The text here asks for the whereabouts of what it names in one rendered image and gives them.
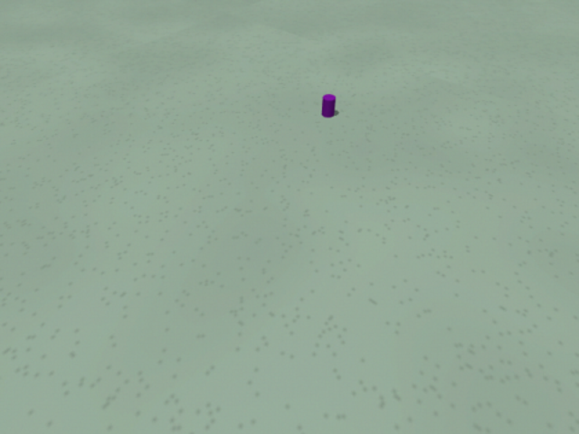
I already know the can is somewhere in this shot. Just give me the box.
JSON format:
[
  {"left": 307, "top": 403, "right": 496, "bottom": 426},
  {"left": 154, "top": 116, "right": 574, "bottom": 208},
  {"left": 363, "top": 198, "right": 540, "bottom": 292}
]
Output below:
[{"left": 322, "top": 94, "right": 336, "bottom": 118}]

